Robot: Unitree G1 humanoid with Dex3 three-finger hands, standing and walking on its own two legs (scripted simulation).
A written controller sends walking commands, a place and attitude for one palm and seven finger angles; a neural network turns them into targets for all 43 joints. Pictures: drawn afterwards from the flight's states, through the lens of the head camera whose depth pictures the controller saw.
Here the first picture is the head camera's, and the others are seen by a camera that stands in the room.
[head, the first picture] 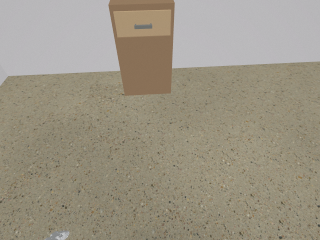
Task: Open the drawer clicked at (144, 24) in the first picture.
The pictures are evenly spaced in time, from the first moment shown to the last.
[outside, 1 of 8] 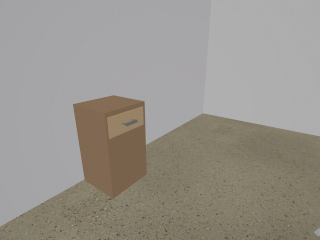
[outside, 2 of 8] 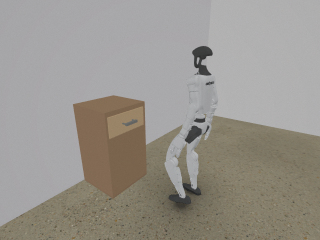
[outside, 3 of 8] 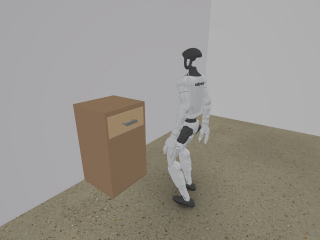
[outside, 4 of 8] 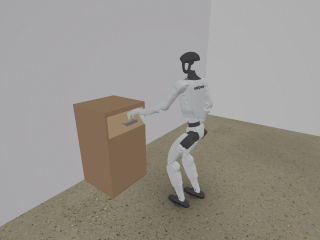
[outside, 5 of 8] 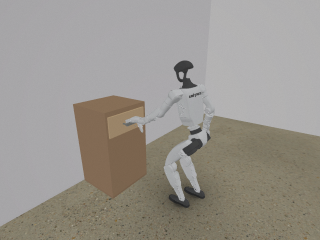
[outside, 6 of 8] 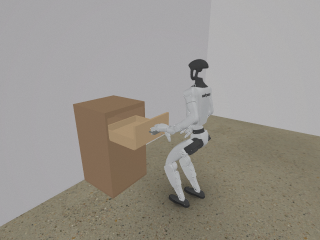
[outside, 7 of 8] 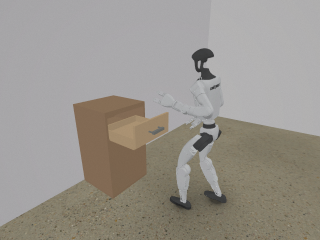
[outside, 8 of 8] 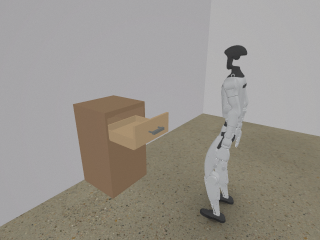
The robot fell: no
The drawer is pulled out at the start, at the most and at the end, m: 0.00 0.30 0.30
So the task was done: yes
